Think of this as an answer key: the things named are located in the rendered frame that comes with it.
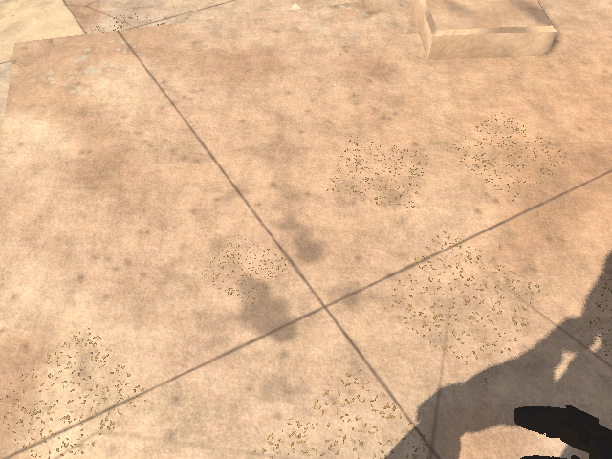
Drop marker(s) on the robot right hand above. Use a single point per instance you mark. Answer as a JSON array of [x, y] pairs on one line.
[[574, 427]]

